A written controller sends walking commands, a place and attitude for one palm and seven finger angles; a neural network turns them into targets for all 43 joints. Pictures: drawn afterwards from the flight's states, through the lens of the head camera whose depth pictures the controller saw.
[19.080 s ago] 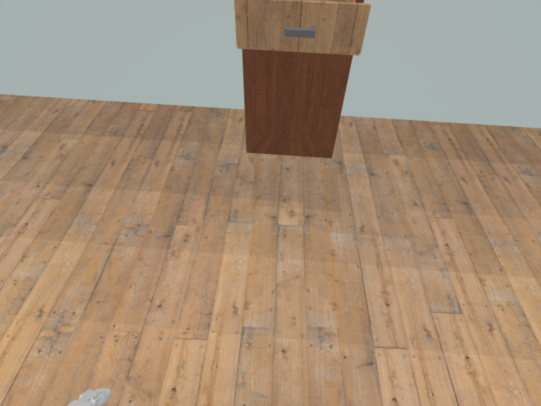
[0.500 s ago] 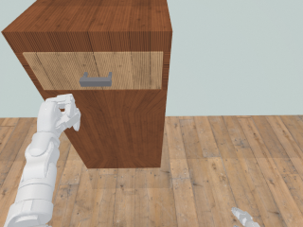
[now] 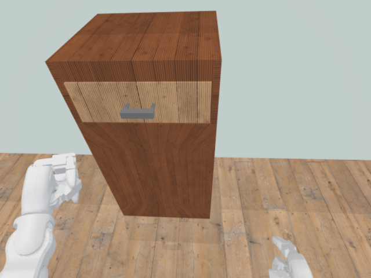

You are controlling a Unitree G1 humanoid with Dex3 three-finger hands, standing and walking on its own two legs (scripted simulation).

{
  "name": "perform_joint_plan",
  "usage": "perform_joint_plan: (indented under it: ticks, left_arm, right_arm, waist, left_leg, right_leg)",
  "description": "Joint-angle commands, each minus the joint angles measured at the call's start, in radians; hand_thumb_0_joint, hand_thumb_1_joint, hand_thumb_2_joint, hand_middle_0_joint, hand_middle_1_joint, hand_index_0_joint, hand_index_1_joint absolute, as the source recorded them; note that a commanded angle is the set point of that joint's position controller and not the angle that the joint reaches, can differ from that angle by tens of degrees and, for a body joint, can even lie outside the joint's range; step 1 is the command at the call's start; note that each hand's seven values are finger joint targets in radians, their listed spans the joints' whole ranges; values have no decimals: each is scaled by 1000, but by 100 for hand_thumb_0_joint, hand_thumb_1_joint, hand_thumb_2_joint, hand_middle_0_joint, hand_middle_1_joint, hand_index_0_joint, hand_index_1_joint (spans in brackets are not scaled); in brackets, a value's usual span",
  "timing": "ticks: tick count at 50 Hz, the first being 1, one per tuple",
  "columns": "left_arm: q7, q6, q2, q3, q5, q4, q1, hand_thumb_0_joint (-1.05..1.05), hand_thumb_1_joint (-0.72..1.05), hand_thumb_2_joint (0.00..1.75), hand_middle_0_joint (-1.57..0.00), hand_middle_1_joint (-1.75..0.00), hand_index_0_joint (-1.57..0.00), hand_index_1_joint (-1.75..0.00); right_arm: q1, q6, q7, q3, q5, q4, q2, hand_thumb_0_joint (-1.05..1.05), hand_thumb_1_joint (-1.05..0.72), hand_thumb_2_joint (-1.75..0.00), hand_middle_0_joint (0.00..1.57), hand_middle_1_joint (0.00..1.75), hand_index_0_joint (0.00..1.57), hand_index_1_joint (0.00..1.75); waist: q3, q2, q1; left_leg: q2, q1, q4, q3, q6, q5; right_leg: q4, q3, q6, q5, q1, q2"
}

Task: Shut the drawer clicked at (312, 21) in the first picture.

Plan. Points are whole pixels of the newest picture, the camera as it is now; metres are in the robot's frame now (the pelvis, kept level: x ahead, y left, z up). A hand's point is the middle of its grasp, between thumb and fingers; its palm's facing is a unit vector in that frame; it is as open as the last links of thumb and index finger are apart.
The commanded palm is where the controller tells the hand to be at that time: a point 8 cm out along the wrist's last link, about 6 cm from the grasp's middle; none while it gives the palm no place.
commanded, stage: draw the hand back to the body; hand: left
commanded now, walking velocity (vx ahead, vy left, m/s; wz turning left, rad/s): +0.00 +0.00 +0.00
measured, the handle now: (138, 109) +0.59 +0.21 +0.04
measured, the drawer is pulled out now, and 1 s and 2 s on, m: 0.00 0.00 0.00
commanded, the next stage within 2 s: step back with the hand held close in 0.42 s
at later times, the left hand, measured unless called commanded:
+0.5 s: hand (53, 210) +0.18 +0.23 +0.15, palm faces +0.39 -0.84 -0.38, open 3.3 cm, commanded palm +0.13 +0.27 +0.17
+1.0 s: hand (36, 221) +0.17 +0.25 +0.15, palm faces +0.24 -0.83 -0.51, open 3.3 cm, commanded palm +0.10 +0.30 +0.17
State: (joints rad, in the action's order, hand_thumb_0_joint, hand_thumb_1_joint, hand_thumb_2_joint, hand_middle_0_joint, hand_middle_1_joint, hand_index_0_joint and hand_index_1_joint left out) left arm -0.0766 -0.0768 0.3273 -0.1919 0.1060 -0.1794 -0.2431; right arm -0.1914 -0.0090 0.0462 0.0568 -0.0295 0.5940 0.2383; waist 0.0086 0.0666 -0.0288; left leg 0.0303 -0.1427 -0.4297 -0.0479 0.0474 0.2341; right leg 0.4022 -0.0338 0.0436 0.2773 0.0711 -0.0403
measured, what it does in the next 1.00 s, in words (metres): stands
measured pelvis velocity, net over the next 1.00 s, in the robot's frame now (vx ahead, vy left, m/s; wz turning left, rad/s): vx -0.03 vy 0.02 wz -0.01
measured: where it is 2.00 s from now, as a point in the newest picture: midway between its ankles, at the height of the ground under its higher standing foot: outside the picture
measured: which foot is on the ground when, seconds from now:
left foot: down 0.00-1.00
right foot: down 0.00-1.00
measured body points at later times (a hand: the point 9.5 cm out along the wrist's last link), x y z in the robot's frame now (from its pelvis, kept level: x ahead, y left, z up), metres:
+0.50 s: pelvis +0.01 -0.01 +0.00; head -0.01 -0.03 +0.45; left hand +0.16 +0.28 +0.17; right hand +0.20 -0.22 -0.08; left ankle +0.00 +0.09 -0.74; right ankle -0.03 -0.09 -0.74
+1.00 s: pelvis -0.03 +0.02 +0.00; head +0.00 +0.02 +0.45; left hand +0.15 +0.30 +0.17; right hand +0.14 -0.23 -0.08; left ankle +0.00 +0.09 -0.74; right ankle -0.03 -0.09 -0.74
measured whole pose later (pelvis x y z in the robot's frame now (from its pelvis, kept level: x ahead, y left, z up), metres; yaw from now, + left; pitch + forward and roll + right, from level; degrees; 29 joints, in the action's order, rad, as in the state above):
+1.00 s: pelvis -0.03 +0.02 +0.00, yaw -1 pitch +1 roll -1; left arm -0.10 -0.16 0.44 -0.36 0.07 -0.58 -0.65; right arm -0.19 0.06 0.07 -0.02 -0.02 0.52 0.24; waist 0.04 0.01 0.00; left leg 0.03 -0.30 -0.46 -0.07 0.08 0.19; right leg 0.44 -0.02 0.01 0.23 0.23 -0.03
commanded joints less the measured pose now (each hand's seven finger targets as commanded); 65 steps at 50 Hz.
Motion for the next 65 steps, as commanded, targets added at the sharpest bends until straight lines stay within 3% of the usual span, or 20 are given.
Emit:
perform_joint_plan:
  ticks: [1, 5, 12, 14, 17, 23, 27, 28, 30, 33, 35, 37, 40, 41, 45, 48, 55, 59, 63, 65]
  left_arm:
    - [-9, -63, 187, -141, -1, -283, 32, 0, 90, 90, -140, -160, -140, -160]
    - [-15, -76, 196, -175, 0, -410, -75, 0, 90, 90, -140, -160, -140, -160]
    - [-27, -84, 193, -206, -1, -535, -262, 0, 90, 90, -140, -160, -140, -160]
    - [-24, -80, 153, -173, -6, -488, -246, 0, 90, 90, -140, -160, -140, -160]
    - [-26, -75, 144, -172, -9, -437, -228, 0, 90, 90, -140, -160, -140, -160]
    - [-35, -85, 176, -192, -12, -485, -196, 0, 90, 90, -140, -160, -140, -160]
    - [-41, -79, 181, -194, -13, -517, -206, 0, 90, 90, -140, -160, -140, -160]
    - [-49, -135, 356, -365, -25, -657, -26, 0, 90, 90, -140, -160, -140, -160]
    - [-33, -136, 226, -277, -30, -476, -233, 0, 90, 90, -140, -160, -140, -160]
    - [-19, -133, 167, -230, -31, -438, -321, 0, 90, 90, -140, -160, -140, -160]
    - [-18, -132, 164, -227, -32, -442, -360, 0, 90, 90, -140, -160, -140, -160]
    - [-21, -133, 183, -245, -29, -465, -395, 0, 90, 90, -140, -160, -140, -160]
    - [-31, -141, 234, -288, -28, -536, -405, 0, 90, 90, -140, -160, -140, -160]
    - [-37, -143, 259, -306, -24, -566, -401, 0, 90, 90, -140, -160, -140, -160]
    - [-52, -152, 267, -316, -25, -611, -415, 0, 90, 90, -140, -160, -140, -160]
    - [-57, -156, 259, -311, -30, -612, -427, 0, 90, 90, -140, -160, -140, -160]
    - [-57, -178, 225, -307, -53, -556, -419, 0, 90, 90, -140, -160, -140, -160]
    - [-55, -193, 211, -300, -69, -559, -381, 0, 90, 90, -140, -160, -140, -160]
    - [-57, -204, 210, -304, -88, -583, -336, 0, 90, 90, -140, -160, -140, -160]
    - [-58, -212, 218, -314, -89, -597, -344, 0, 90, 90, -140, -160, -140, -160]
  right_arm:
    - [147, -59, 2, -55, 6, -160, 118, 0, -90, -90, 20, 30, 20, 30]
    - [146, -70, 3, -63, 9, -168, 107, 0, -90, -90, 20, 30, 20, 30]
    - [136, -102, 11, -69, 7, -176, 102, 0, -90, -90, 20, 30, 20, 30]
    - [132, -100, 13, -71, 10, -161, 102, 0, -90, -90, 20, 30, 20, 30]
    - [125, -96, 22, -77, 11, -151, 108, 0, -90, -90, 20, 30, 20, 30]
    - [134, -102, 33, -69, 16, -156, 104, 0, -90, -90, 20, 30, 20, 30]
    - [137, -111, 33, -65, 17, -158, 101, 0, -90, -90, 20, 30, 20, 30]
    - [128, -88, 22, -73, 12, -193, 124, 0, -90, -90, 20, 30, 20, 30]
    - [126, -59, 14, -80, 22, -162, 107, 0, -90, -90, 20, 30, 20, 30]
    - [115, -20, 3, -96, 19, -177, 116, 0, -90, -90, 20, 30, 20, 30]
    - [114, 3, 1, -106, 15, -186, 119, 0, -90, -90, 20, 30, 20, 30]
    - [120, 18, 2, -110, 11, -200, 117, 0, -90, -90, 20, 30, 20, 30]
    - [125, 31, 9, -115, 5, -225, 110, 0, -90, -90, 20, 30, 20, 30]
    - [131, 31, 15, -114, 5, -230, 115, 0, -90, -90, 20, 30, 20, 30]
    - [113, 23, 23, -115, 2, -242, 113, 0, -90, -90, 20, 30, 20, 30]
    - [104, 7, 27, -117, 5, -238, 120, 0, -90, -90, 20, 30, 20, 30]
    - [101, -31, 30, -121, 10, -233, 137, 0, -90, -90, 20, 30, 20, 30]
    - [93, -55, 33, -121, 13, -232, 144, 0, -90, -90, 20, 30, 20, 30]
    - [88, -74, 36, -122, 21, -228, 144, 0, -90, -90, 20, 30, 20, 30]
    - [80, -82, 34, -124, 22, -227, 139, 0, -90, -90, 20, 30, 20, 30]
  waist:
    - [-76, -47, -16]
    - [-107, -25, -21]
    - [-80, 5, -28]
    - [-20, -25, -15]
    - [21, -86, -8]
    - [-66, -24, -29]
    - [-83, 7, -33]
    - [-28, -1, 3]
    - [-8, -79, 7]
    - [-55, -61, 16]
    - [-91, -44, 19]
    - [-136, -42, 15]
    - [-181, -90, 13]
    - [-188, -56, 11]
    - [-203, -30, 16]
    - [-182, 37, 16]
    - [-81, 25, 25]
    - [-51, -6, 27]
    - [-46, 6, 25]
    - [-58, -5, 26]
  left_leg:
    - [-42, 94, 58, 68, -1, -187]
    - [-39, 108, 42, 59, 3, -233]
    - [-43, 107, 32, 64, -6, -251]
    - [-41, 97, 38, 62, -3, -210]
    - [-42, 90, 43, 62, 4, -162]
    - [-35, 109, 37, 61, 6, -183]
    - [-37, 113, 32, 63, 2, -241]
    - [-55, 56, -5, 97, 26, -197]
    - [-57, 42, -24, 93, 24, -212]
    - [-70, 52, -10, 82, 23, -312]
    - [-84, 59, -1, 78, 27, -359]
    - [-93, 59, 5, 88, 29, -425]
    - [-100, 28, 4, 90, 29, -414]
    - [-97, 18, 3, 88, 28, -413]
    - [-106, -41, 11, 107, 27, -378]
    - [-125, -96, 46, 137, 33, -305]
    - [-172, -411, 171, 215, 69, 198]
    - [-195, -544, 208, 263, 84, 397]
    - [-208, -615, 214, 275, 89, 488]
    - [-188, -595, 172, 265, 86, 476]
  right_leg:
    - [-99, 51, -15, -230, 54, 36]
    - [-91, 54, -18, -282, 34, 45]
    - [-96, 53, -19, -284, 43, 40]
    - [-107, 49, -21, -240, 84, 37]
    - [-120, 52, -25, -191, 115, 38]
    - [-111, 64, -22, -220, 66, 49]
    - [-96, 66, -20, -288, 36, 51]
    - [-135, 178, -42, -389, 111, 104]
    - [-122, 164, -51, -453, 120, 134]
    - [-82, 112, -75, -484, 109, 119]
    - [-63, 92, -88, -465, 112, 109]
    - [-31, 77, -89, -478, 95, 98]
    - [-9, 77, -92, -474, 78, 93]
    - [-5, 83, -90, -487, 72, 94]
    - [29, 86, -80, -446, 54, 86]
    - [52, 79, -74, -340, 60, 67]
    - [133, 99, -60, -149, -35, 38]
    - [180, 114, -57, -70, -74, 27]
    - [219, 121, -52, -3, -96, 15]
    - [193, 160, -42, 15, -68, 24]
